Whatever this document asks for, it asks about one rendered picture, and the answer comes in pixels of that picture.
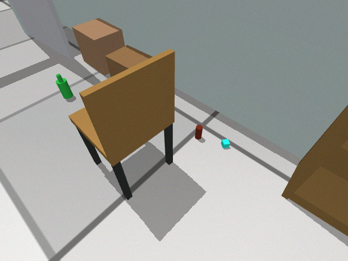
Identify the chair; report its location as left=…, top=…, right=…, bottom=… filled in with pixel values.
left=69, top=49, right=175, bottom=200

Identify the bookshelf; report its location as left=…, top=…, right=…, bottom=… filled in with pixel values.
left=281, top=105, right=348, bottom=236

